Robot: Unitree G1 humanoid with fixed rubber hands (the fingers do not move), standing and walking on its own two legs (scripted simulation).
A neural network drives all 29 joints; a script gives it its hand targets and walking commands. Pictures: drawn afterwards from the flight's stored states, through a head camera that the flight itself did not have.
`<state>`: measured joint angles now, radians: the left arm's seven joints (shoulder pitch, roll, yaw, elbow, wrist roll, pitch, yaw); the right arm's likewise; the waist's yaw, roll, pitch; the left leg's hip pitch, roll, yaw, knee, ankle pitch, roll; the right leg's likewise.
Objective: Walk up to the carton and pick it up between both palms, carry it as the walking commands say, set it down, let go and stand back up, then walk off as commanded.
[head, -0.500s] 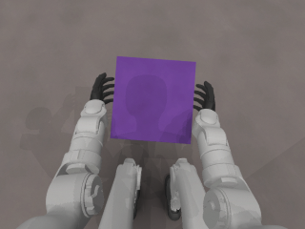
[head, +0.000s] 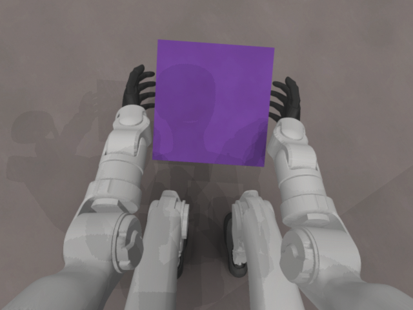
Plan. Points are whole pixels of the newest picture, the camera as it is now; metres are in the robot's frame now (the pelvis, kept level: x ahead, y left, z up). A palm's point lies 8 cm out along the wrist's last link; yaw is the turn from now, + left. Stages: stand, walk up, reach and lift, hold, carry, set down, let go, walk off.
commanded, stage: set down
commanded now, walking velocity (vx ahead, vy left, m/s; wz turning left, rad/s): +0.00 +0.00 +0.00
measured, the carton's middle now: (211, 109) +0.49 +0.01 -0.17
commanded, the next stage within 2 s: none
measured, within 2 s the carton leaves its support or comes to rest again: neither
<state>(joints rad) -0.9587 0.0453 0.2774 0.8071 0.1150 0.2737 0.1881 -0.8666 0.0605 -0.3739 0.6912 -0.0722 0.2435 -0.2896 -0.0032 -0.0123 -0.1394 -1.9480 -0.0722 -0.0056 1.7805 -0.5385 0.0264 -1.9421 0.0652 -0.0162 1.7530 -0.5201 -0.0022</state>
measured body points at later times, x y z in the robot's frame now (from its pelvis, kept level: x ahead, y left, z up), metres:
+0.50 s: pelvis -0.04 -0.01 -0.06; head +0.32 +0.01 +0.20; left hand +0.51 +0.16 -0.21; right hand +0.49 -0.14 -0.21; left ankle +0.09 +0.10 -0.46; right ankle +0.10 -0.11 -0.46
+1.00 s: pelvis -0.04 +0.00 -0.11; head +0.32 +0.02 +0.15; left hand +0.52 +0.16 -0.27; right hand +0.51 -0.15 -0.26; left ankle +0.09 +0.10 -0.46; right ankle +0.10 -0.11 -0.46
